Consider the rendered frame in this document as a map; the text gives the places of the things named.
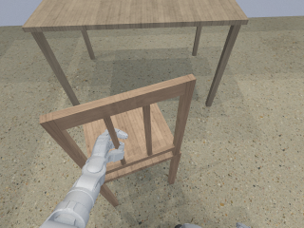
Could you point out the left robot forearm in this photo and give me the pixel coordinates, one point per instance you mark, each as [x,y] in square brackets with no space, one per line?
[80,199]

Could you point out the chair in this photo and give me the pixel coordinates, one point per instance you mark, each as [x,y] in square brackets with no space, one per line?
[136,113]

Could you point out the table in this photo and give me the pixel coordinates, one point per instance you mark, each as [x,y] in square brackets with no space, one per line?
[83,15]

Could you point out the left robot hand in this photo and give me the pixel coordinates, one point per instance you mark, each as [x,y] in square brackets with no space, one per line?
[103,144]

